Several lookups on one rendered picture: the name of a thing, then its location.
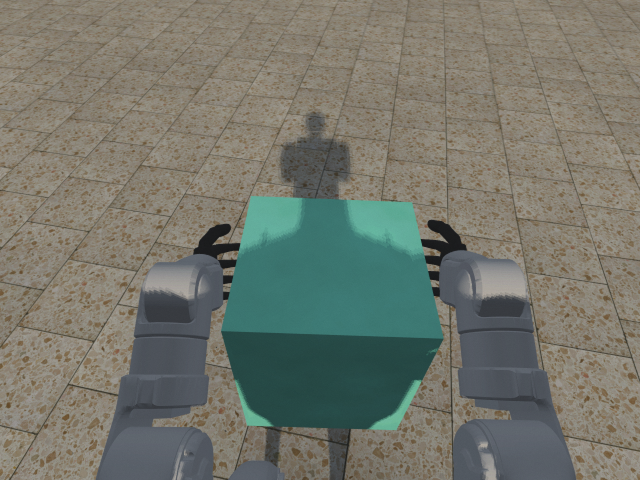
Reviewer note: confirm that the robot right upper arm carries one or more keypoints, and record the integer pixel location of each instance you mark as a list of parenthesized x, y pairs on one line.
[(494, 449)]

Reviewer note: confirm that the robot right hand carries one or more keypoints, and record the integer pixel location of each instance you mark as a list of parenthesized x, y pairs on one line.
[(454, 245)]

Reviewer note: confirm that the robot left hand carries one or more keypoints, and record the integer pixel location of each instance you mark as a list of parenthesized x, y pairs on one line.
[(206, 247)]

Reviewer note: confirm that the robot left upper arm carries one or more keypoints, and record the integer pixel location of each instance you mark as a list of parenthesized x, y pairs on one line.
[(159, 453)]

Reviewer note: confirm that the carton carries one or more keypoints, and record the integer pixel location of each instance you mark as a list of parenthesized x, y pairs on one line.
[(331, 320)]

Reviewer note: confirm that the robot right forearm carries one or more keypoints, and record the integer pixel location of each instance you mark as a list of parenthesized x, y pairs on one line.
[(500, 367)]

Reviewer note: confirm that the left robot thigh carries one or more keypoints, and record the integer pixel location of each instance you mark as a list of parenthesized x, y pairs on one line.
[(257, 470)]

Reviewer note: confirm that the robot left forearm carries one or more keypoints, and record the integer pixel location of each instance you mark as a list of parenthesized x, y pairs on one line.
[(166, 376)]

